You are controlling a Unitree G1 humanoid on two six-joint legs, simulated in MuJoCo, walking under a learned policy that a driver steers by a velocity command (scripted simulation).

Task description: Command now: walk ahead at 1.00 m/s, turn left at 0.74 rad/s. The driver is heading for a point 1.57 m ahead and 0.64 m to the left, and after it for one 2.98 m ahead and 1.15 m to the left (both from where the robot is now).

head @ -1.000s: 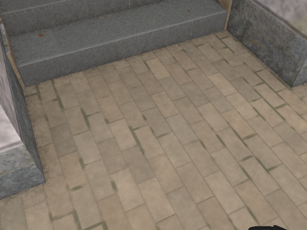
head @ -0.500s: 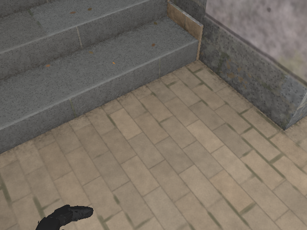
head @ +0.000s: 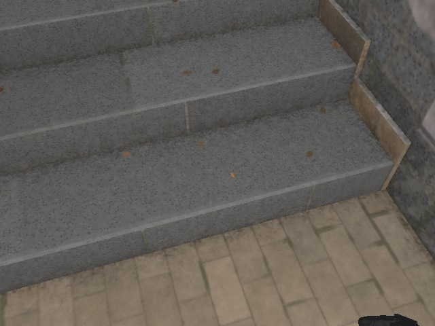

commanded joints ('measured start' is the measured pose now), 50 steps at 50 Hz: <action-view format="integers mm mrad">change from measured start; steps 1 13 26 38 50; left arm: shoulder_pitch -46 -356 -19 -93 -233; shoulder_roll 237 108 296 92 -70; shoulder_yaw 44 -15 65 6 -28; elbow -83 -356 -290 -50 -419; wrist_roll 11 76 91 32 31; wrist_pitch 15 64 33 22 70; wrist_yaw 45 -17 23 -8 -19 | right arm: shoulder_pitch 103 313 280 -251 277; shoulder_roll -96 -196 -42 80 7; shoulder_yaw -21 -96 -43 54 -41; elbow -23 55 -137 -489 24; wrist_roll -6 25 51 -13 -37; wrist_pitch -9 -36 -55 50 -56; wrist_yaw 4 -65 -92 -74 -56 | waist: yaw -139 -8 -4 -171 2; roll -146 -122 -372 -50 -42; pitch -28 39 -425 70 -58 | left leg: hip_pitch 323 389 -184 -209 461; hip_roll -130 -10 -135 5 174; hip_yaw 79 -529 -269 -35 -511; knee -52 -533 974 864 -312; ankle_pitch -77 -162 -599 -650 -238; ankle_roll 43 211 -25 39 89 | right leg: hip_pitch -142 -847 233 -566 -1296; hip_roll -273 -206 -629 -255 -92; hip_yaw -17 278 902 -34 416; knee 287 984 338 -185 1970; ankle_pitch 1510 -7 634 700 -33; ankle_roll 53 98 -176 -42 -81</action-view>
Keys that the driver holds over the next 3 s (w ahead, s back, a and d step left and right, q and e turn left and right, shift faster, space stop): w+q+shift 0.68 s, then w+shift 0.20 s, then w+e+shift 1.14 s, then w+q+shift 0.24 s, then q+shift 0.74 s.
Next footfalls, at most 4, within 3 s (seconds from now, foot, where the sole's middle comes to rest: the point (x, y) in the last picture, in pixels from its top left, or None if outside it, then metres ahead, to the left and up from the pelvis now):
0.08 left None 0.29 0.03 -0.75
0.48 right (262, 262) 0.66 -0.07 -0.75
0.84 left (131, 196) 0.79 0.35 -0.60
1.26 right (99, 86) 1.12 0.49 -0.44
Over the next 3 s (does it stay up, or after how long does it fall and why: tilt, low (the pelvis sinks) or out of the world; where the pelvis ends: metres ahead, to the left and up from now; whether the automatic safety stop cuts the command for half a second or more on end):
stays up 2.30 0.81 0.94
